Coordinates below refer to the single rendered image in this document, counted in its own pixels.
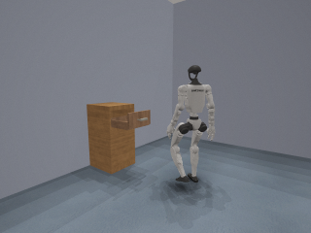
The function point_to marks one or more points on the handle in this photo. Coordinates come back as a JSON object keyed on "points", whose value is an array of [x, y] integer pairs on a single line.
{"points": [[142, 119]]}

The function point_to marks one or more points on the robot right upper arm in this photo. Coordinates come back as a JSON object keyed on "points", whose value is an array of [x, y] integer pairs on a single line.
{"points": [[209, 97]]}

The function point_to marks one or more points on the drawer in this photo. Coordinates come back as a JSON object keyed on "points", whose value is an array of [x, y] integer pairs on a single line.
{"points": [[130, 121]]}

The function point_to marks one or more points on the left robot foot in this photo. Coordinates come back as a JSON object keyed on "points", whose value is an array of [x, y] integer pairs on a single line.
{"points": [[184, 179]]}

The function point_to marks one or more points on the left robot forearm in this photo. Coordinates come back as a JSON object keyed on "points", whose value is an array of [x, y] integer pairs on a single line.
{"points": [[175, 117]]}

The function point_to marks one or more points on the cabinet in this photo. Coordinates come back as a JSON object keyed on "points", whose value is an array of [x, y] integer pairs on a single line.
{"points": [[110, 149]]}

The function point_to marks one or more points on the left robot hand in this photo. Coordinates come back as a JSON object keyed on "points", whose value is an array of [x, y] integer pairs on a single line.
{"points": [[170, 130]]}

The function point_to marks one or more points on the robot left upper arm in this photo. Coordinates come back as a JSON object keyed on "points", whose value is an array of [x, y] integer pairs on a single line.
{"points": [[181, 96]]}

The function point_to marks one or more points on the right robot shin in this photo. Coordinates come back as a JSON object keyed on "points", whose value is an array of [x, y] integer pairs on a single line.
{"points": [[194, 161]]}

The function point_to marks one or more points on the right robot hand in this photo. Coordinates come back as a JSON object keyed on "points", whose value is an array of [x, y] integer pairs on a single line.
{"points": [[211, 132]]}

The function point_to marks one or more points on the right robot forearm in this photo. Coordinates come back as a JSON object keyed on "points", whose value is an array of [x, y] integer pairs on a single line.
{"points": [[211, 116]]}

